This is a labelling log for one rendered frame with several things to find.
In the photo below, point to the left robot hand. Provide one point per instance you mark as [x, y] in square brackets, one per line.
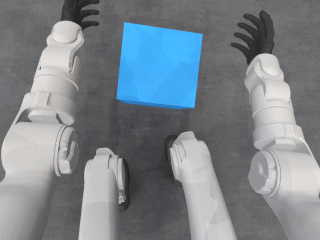
[71, 11]

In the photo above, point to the robot right forearm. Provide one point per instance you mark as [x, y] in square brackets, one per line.
[272, 110]

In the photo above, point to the carton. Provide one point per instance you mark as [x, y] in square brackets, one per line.
[159, 67]

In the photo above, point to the right robot hand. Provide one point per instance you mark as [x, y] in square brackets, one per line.
[262, 42]

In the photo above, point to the right robot foot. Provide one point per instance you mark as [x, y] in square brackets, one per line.
[167, 145]

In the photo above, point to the left robot upper arm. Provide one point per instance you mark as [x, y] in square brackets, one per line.
[35, 157]

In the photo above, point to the right robot upper arm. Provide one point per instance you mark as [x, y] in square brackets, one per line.
[290, 183]

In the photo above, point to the right robot shin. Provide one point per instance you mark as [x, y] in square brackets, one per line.
[190, 135]

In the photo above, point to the robot left forearm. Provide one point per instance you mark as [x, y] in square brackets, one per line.
[52, 98]

